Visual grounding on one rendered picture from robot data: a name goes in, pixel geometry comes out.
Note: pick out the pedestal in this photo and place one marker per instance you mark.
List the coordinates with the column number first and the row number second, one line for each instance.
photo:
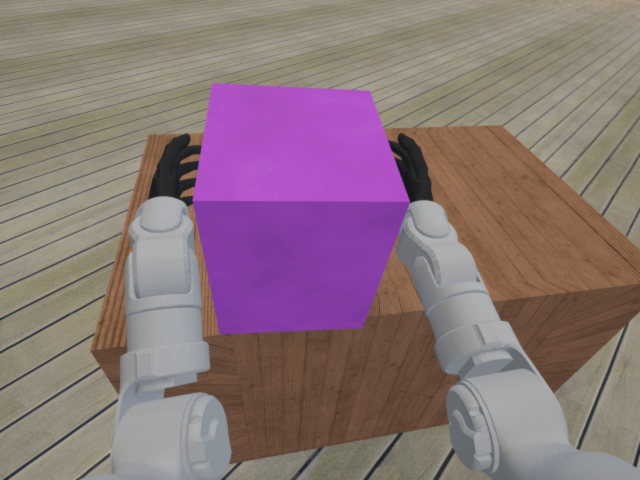
column 564, row 278

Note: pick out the robot right upper arm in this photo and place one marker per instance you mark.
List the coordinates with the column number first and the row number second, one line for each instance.
column 509, row 426

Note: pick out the carton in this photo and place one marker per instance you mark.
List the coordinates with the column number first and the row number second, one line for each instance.
column 298, row 201

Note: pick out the left robot forearm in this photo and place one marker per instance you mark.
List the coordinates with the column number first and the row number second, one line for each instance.
column 165, row 346

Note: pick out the right robot forearm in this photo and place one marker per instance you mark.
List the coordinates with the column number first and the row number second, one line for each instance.
column 471, row 339

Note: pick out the robot left upper arm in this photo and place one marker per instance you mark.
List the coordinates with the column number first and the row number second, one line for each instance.
column 176, row 438

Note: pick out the right robot hand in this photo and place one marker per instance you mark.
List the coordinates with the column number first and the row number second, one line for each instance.
column 413, row 168

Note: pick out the left robot hand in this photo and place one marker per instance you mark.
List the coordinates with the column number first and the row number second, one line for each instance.
column 165, row 181

